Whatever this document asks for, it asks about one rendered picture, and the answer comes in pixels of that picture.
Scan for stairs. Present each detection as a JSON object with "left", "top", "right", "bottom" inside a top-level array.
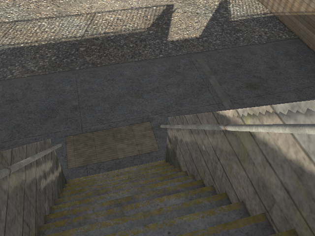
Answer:
[{"left": 37, "top": 160, "right": 299, "bottom": 236}]

